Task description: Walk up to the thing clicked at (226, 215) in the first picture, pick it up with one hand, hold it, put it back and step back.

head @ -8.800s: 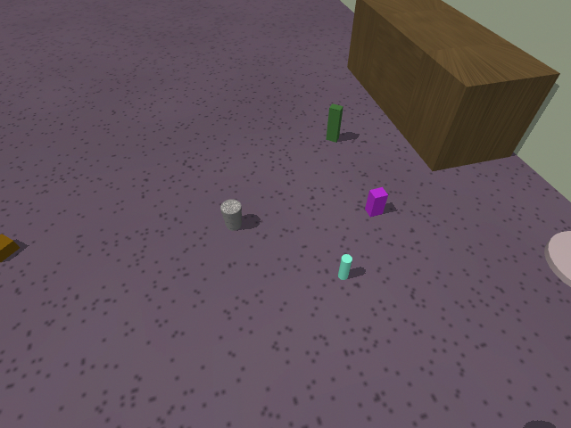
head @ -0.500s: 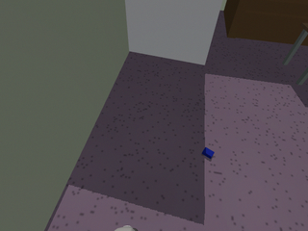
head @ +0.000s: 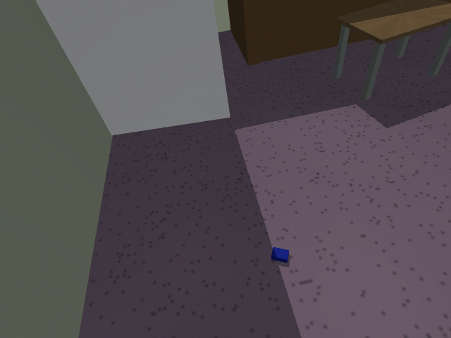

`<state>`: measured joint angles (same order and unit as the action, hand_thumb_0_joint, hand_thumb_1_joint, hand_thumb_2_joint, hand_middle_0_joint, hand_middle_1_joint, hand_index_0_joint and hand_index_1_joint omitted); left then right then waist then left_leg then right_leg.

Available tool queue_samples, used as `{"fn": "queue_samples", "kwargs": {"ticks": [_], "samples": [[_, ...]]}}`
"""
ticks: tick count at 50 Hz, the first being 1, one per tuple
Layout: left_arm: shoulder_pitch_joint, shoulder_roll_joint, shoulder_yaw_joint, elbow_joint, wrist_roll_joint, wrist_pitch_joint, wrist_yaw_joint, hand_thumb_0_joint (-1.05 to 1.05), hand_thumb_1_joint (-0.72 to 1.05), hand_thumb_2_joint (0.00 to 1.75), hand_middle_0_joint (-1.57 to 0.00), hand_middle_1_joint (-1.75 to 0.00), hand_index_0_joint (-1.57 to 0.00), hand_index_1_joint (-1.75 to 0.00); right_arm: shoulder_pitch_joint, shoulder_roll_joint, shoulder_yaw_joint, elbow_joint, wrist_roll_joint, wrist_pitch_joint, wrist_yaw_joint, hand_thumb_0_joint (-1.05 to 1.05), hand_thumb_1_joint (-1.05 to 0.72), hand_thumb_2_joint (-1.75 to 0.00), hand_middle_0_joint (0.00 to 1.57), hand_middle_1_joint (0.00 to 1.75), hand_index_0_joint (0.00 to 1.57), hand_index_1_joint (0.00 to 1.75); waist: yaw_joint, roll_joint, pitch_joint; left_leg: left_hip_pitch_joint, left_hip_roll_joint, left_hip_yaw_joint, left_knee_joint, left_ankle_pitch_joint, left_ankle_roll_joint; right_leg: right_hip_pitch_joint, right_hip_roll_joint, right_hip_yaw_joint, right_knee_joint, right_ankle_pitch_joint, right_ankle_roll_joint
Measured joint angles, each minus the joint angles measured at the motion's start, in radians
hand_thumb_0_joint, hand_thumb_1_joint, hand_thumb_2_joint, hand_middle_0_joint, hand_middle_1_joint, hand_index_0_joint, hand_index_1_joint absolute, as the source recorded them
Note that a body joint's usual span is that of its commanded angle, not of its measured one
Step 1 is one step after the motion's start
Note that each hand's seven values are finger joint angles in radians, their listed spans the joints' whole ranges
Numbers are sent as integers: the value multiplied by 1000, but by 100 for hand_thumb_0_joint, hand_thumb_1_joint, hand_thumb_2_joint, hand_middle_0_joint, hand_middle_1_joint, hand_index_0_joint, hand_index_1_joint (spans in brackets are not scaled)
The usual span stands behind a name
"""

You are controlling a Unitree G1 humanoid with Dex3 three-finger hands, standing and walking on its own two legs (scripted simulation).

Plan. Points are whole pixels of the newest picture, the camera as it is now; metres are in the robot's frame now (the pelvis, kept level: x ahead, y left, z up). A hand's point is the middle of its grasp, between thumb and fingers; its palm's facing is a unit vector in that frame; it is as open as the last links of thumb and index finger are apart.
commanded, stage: walk up
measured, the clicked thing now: out of the picture -0.42 -1.25 -0.68
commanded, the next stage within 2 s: none
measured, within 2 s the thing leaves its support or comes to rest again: neither
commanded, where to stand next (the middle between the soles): +0.11 +0.08 m, yaw -122 degrees
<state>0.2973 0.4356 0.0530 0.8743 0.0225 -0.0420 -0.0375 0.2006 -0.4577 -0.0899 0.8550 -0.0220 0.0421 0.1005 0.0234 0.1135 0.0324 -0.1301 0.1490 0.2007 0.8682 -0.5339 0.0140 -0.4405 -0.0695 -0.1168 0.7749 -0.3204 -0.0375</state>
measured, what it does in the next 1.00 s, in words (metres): steps to the left, turning right: left foot, then right foot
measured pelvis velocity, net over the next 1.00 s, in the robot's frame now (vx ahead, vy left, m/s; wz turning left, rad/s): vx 0.11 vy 0.23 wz -1.02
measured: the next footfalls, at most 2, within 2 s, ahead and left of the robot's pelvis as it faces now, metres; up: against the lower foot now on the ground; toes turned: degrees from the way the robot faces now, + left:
left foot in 0.42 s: +0.34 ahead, +0.16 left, +0.00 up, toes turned -28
right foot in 0.92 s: +0.04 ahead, +0.14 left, +0.00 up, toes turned -60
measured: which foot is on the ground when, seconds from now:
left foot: up 0.00-0.40, down 0.42-0.94, up 0.96-1.00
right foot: down 0.00-0.44, up 0.46-0.90, down 0.92-1.00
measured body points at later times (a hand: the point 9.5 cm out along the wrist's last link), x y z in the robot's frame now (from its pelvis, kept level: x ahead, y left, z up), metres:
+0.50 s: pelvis +0.15 +0.12 +0.00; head +0.24 +0.11 +0.44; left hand +0.38 +0.41 -0.10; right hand +0.20 -0.23 -0.08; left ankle +0.30 +0.18 -0.71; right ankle +0.07 -0.06 -0.66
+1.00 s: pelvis +0.11 +0.23 +0.02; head +0.10 +0.19 +0.46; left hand +0.41 +0.39 -0.06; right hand -0.11 -0.07 -0.09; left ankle +0.28 +0.19 -0.68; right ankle +0.02 +0.17 -0.71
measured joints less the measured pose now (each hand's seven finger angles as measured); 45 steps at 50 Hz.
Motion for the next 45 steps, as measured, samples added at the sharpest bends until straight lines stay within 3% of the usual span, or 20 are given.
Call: {"fn": "queue_samples", "kwargs": {"ticks": [3,6,10,13,17,21,23,24,26,31,34,38,42,45], "samples": [[21,-39,-20,-21,-16,-16,31,0,90,89,-20,-30,-20,-29,-50,1,15,-6,10,13,0,1,-91,-90,20,29,20,29,37,13,50,-165,-97,-136,288,-15,-17,46,26,49,-41,10,2],[67,-78,-39,-23,-28,-15,59,0,90,89,-20,-30,-21,-30,-101,15,29,-44,20,14,4,1,-91,-90,20,29,20,29,47,20,88,-307,-111,-180,345,90,-17,134,47,106,-172,57,16],[135,-98,-48,-32,-30,-15,85,0,90,89,-21,-30,-21,-30,-152,35,38,-123,10,31,11,1,-91,-90,20,29,20,30,49,15,123,-448,-72,-255,287,230,-22,218,71,193,-287,92,36],[158,-102,-48,-55,-19,-6,91,0,89,89,-21,-30,-21,-30,-189,35,30,-148,16,46,-2,1,-91,-90,20,29,20,30,48,19,140,-507,-62,-300,230,275,-27,242,82,256,-309,87,57],[148,-72,-32,-115,2,15,93,1,89,89,-21,-30,-21,-30,-230,34,17,-141,32,58,-33,1,-91,-90,20,29,20,30,47,9,150,-488,-90,-307,82,285,-24,221,94,332,-251,38,88],[107,-2,0,-182,4,44,105,1,89,89,-21,-30,-21,-30,-229,45,12,-137,32,41,-55,1,-91,-90,20,29,20,30,36,-27,146,-342,-125,-319,-192,344,-8,160,123,396,-111,-55,138],[24,41,31,-193,-4,58,114,1,89,89,-21,-30,-21,-30,-225,76,10,-133,20,27,-65,1,-91,-90,20,29,20,30,34,-101,194,-342,-146,-277,-165,336,-23,102,122,430,34,-117,105],[-11,50,47,-202,-5,62,120,1,90,89,-20,-30,-21,-30,-227,86,19,-132,20,30,-65,1,-91,-90,20,29,20,30,42,-121,219,-339,-133,-252,-153,329,-22,61,143,422,133,-169,89],[-50,59,60,-209,1,65,120,1,90,89,-20,-30,-20,-29,-233,104,32,-129,25,40,-62,1,-91,-90,20,29,20,30,37,-137,252,-319,-94,-217,-166,333,-13,-8,176,355,316,-203,76],[-69,55,47,-198,9,91,50,0,90,89,-20,-30,-20,-29,-186,123,37,-127,19,29,-67,1,-91,-90,20,29,20,30,-7,-168,225,-278,-65,-131,-283,393,17,-42,166,294,470,-58,74],[-34,31,31,-189,18,102,13,0,90,89,-20,-30,-20,-29,-161,114,22,-111,19,16,-78,1,-91,-90,20,30,21,30,-3,-175,190,-253,-55,-44,-315,401,35,4,120,267,419,-7,89],[5,1,16,-162,29,134,-26,0,90,89,-20,-30,-20,-29,-124,98,6,-105,16,-6,-92,1,-90,-90,20,30,21,30,2,-166,139,-239,-38,65,-323,399,56,77,67,207,261,-39,89],[32,-12,15,-149,34,148,-67,0,90,89,-20,-30,-20,-29,-110,69,-14,-93,2,-22,-110,1,-90,-90,20,30,21,30,10,-139,108,-244,2,168,-321,408,65,127,27,126,96,-121,55],[51,-17,24,-149,36,146,-91,0,90,89,-20,-30,-21,-30,-99,33,-35,-77,-10,-26,-119,1,-90,-90,20,30,21,30,14,-107,87,-259,34,230,-322,427,65,174,2,61,-41,-163,12]]}}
